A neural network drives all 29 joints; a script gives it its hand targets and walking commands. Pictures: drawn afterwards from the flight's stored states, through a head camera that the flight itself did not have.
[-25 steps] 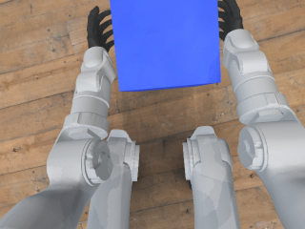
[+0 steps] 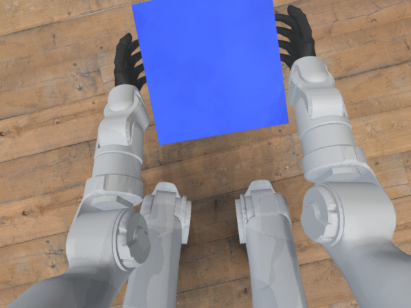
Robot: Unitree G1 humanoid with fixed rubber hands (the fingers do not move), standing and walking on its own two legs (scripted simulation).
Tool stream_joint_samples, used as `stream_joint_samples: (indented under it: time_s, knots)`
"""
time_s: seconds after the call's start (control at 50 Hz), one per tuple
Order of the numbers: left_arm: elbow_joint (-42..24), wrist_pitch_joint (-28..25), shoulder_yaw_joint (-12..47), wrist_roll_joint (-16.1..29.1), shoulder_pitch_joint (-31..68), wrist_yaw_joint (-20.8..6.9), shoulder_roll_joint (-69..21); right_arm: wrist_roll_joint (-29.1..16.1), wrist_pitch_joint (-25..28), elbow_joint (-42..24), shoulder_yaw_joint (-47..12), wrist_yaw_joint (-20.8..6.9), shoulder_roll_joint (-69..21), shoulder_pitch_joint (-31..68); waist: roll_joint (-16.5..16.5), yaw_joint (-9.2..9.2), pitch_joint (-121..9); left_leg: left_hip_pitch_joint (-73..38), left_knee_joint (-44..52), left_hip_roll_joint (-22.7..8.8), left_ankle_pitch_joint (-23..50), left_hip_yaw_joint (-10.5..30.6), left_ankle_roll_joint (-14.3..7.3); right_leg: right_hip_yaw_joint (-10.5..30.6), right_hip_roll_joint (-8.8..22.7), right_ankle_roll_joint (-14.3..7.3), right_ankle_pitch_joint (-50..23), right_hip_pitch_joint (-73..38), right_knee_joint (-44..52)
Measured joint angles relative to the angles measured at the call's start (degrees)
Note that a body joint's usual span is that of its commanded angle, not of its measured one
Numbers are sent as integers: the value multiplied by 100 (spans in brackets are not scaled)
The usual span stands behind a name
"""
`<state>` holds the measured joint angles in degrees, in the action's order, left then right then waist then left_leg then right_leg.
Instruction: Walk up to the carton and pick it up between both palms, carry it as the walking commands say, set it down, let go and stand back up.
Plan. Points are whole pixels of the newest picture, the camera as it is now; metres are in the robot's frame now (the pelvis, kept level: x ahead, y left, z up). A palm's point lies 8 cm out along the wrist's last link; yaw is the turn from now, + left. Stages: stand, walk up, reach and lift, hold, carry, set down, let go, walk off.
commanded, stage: reach and lift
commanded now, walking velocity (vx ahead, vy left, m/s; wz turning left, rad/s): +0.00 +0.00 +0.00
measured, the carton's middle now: (214, 78) +0.52 -0.03 -0.18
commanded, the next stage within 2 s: none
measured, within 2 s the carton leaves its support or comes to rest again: neither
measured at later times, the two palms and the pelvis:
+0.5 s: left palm (113, 76) +0.48 +0.11 -0.01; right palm (333, 56) +0.49 -0.18 -0.02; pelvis +0.00 +0.00 +0.06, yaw -1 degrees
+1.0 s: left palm (82, 68) +0.47 +0.12 +0.05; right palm (365, 38) +0.48 -0.17 +0.06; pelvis +0.02 +0.00 +0.12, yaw -2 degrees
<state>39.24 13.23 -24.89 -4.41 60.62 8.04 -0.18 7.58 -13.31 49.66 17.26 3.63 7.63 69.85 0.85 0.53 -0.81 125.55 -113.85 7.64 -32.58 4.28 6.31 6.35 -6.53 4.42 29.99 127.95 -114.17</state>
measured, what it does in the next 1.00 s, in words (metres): rises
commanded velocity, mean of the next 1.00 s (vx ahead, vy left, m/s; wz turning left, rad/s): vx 0.00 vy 0.00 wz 0.00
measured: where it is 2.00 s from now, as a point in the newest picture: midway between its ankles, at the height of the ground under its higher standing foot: (211, 244)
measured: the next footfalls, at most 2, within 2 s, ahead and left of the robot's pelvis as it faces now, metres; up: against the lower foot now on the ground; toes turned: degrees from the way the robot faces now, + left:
none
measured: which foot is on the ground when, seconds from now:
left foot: down 0.00-1.00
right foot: down 0.00-1.00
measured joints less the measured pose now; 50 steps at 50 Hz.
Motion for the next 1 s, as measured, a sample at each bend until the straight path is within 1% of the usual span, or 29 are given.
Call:
stream_joint_samples:
  time_s: [0.08,0.16,0.28,0.4,0.58,0.72,1.0]
  knots:
    - [-49,115,2,-27,-92,-24,-53,2,-13,-139,118,4,-102,-272,31,3,-179,-138,147,15,4,7,-20,18,1,10,13,-154,148]
    - [-14,214,-72,-146,-190,-63,-146,57,-65,-212,249,-7,-197,-533,63,16,-374,-319,344,17,25,16,-45,37,-4,16,1,-345,349]
    - [161,272,-208,-386,-273,-108,-269,186,-122,-156,391,-50,-261,-765,70,13,-606,-614,673,-7,81,25,-71,72,-39,10,-66,-633,680]
    - [218,263,-305,-560,-352,-142,-347,296,-163,-133,419,-80,-287,-852,24,-40,-753,-857,939,-35,123,41,-70,100,-91,-6,-136,-852,942]
    - [-10,254,-348,-543,-685,-201,-423,366,-234,-282,416,-77,-441,-1010,-39,-106,-909,-1241,1329,-42,156,110,-45,96,-115,-58,-178,-1220,1321]
    - [-71,243,-338,-539,-958,-230,-463,441,-240,-290,415,-70,-552,-1188,-56,-94,-1036,-1548,1646,-42,181,161,-54,94,-113,-84,-194,-1536,1642]
    - [-199,249,-193,-483,-1366,-226,-536,370,-200,-460,373,-56,-685,-1657,-31,-70,-1207,-2253,2218,-47,221,199,-127,154,-110,-77,-215,-2270,2233]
